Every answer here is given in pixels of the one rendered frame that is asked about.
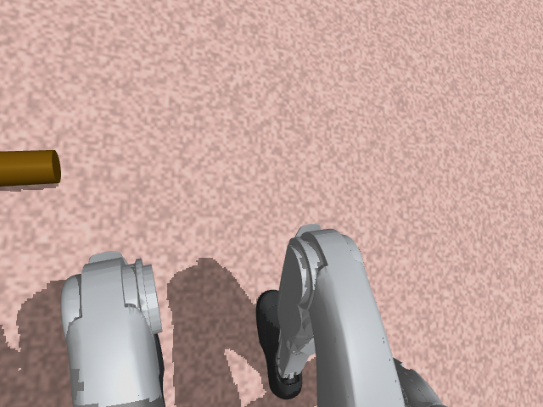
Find right robot hand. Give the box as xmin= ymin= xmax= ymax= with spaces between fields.
xmin=393 ymin=358 xmax=443 ymax=407

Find right robot foot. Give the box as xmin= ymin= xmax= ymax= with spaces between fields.
xmin=256 ymin=290 xmax=302 ymax=399

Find can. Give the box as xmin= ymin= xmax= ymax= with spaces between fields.
xmin=0 ymin=150 xmax=61 ymax=187

